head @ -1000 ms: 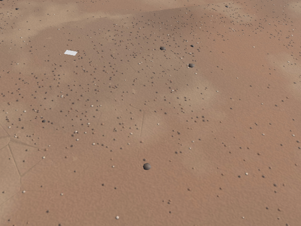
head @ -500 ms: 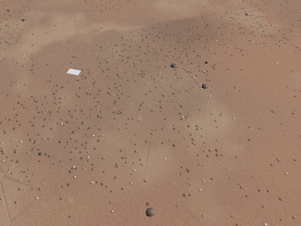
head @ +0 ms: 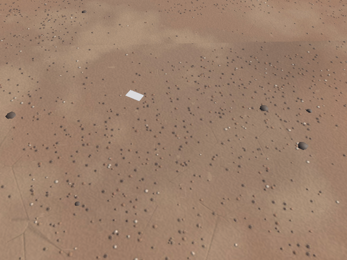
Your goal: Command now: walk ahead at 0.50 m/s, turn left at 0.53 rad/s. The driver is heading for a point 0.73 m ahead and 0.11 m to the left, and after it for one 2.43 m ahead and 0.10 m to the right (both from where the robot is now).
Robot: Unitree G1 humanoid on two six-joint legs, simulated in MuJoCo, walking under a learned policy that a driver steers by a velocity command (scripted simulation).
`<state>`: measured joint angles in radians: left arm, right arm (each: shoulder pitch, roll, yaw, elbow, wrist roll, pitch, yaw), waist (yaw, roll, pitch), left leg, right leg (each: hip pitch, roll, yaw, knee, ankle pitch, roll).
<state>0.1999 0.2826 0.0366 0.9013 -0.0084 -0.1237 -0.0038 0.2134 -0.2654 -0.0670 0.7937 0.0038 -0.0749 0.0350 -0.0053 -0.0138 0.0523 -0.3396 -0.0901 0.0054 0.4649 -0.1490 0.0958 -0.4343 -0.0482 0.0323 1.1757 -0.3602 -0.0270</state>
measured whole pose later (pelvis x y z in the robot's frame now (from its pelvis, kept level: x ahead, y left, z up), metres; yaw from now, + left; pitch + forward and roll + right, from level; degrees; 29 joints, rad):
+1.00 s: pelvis +0.52 +0.11 +0.00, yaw +29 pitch +1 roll +0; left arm 0.27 0.31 0.05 0.87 -0.03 -0.08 -0.01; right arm 0.18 -0.26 -0.05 0.66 0.00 -0.05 0.03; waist 0.02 -0.02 0.06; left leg -0.35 -0.03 0.06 0.50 -0.18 0.06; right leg -0.42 -0.09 0.01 1.19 -0.42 0.00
